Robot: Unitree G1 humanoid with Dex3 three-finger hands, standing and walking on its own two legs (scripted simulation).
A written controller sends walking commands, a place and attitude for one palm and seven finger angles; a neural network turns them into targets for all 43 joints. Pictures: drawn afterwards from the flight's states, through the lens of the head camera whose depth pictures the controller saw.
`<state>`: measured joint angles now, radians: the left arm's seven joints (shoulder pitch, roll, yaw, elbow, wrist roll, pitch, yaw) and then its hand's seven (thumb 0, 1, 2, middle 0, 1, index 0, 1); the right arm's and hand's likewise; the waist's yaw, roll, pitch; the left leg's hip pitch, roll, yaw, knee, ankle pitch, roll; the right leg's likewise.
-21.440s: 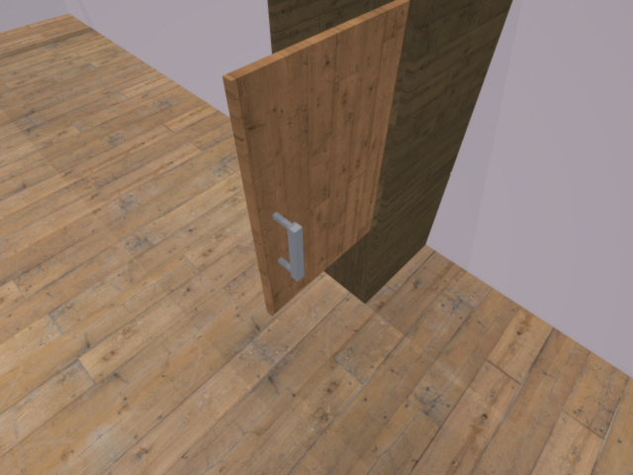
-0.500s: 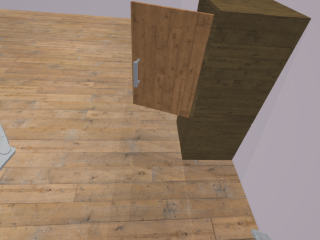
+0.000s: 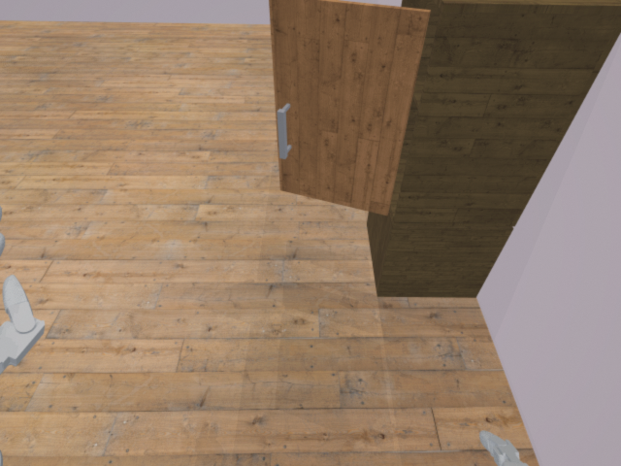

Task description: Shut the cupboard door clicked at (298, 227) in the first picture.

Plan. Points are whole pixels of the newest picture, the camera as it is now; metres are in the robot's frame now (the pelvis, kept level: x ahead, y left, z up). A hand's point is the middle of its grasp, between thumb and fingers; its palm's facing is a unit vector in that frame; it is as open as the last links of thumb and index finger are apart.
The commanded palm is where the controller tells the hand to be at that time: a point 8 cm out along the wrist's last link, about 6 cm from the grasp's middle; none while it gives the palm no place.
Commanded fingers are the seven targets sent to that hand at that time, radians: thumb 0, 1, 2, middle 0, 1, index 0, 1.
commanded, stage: stop stepping back and stand still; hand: left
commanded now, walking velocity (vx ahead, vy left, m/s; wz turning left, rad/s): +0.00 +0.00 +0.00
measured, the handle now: (285, 131) +1.02 +0.14 -0.09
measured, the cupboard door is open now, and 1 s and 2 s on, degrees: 71 71 71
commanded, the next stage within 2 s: let the arm hang, fingers relaxed in 0.46 s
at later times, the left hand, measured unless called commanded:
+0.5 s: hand (66, 297) +0.24 +0.27 +0.16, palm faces +0.40 -0.77 -0.49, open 7.4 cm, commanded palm +0.18 +0.31 +0.18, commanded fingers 0.00 0.90 0.90 -0.20 -0.30 -0.20 -0.30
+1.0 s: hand out of the picture -0.01 +0.22 -0.17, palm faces +0.03 -0.98 -0.20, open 7.0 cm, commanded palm none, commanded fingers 0.00 0.90 0.90 -0.20 -0.30 -0.20 -0.30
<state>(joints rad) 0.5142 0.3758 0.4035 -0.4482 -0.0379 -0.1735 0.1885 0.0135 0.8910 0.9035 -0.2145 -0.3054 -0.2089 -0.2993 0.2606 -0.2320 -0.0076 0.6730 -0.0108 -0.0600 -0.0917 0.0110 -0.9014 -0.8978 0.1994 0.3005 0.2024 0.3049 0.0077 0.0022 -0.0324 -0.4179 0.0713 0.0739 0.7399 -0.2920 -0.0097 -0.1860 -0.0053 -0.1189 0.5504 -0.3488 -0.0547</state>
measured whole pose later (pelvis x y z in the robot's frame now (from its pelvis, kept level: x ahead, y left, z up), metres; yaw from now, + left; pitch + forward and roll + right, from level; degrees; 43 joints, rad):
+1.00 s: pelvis +0.00 +0.03 +0.01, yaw +1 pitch -1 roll -1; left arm 0.32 0.21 0.01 1.03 0.01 0.03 0.02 -0.01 0.98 0.90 -0.21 -0.30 -0.20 -0.30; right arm 0.27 -0.19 0.02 1.04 -0.03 0.04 -0.01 0.01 -0.91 -0.90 0.20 0.30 0.20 0.30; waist 0.00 -0.02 0.07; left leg -0.30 0.04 0.07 0.48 -0.16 0.02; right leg -0.14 -0.01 -0.12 0.44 -0.29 -0.01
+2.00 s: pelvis +0.02 +0.03 +0.01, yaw +0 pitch -1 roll +0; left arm 0.31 0.15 0.02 1.14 0.01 0.00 0.03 0.00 0.91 0.90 -0.20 -0.30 -0.20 -0.30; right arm 0.27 -0.15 -0.01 1.13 -0.02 0.01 -0.03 0.00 -0.91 -0.90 0.19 0.30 0.20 0.30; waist -0.01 0.01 0.05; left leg -0.23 0.02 0.12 0.41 -0.16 0.02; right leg -0.09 -0.03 -0.08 0.40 -0.29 0.00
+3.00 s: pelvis +0.05 +0.03 +0.01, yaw +19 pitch +2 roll -2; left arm 0.13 0.23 0.07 0.88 0.02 0.03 -0.01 0.01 0.91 0.90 -0.20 -0.30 -0.20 -0.30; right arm 0.24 -0.23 -0.04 0.94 -0.04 0.02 -0.01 0.00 -0.90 -0.90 0.20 0.30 0.20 0.30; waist -0.05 0.03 0.08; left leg -0.35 -0.04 -0.06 0.48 -0.18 0.05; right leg -0.43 -0.04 0.00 0.90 -0.43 0.05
